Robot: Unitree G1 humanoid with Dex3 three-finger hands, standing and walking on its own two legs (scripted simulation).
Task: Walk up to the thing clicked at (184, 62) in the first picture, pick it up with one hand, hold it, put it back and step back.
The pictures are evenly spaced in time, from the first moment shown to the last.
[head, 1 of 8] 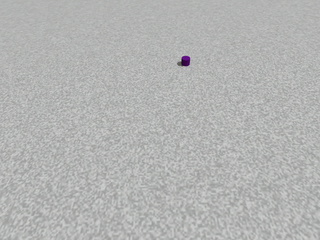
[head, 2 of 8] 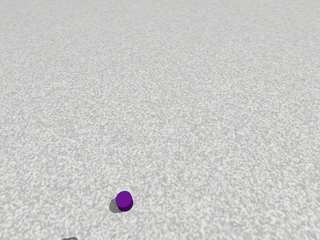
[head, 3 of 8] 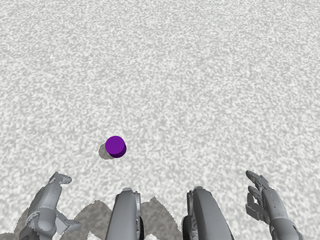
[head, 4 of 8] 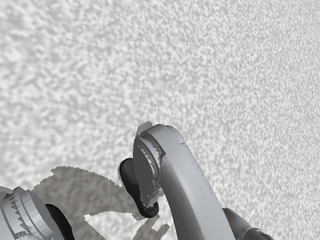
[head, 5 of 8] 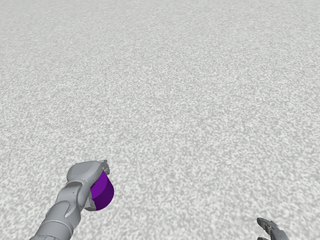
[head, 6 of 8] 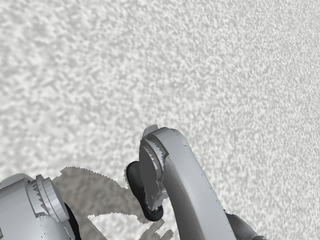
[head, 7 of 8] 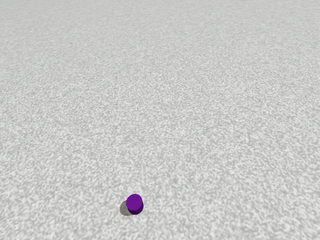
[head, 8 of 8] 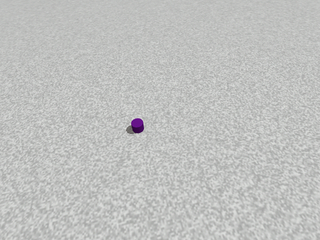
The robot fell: no
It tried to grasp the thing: yes
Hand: left
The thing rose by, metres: 0.65
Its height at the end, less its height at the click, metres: +0.00
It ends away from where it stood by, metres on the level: 0.02
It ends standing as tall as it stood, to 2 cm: yes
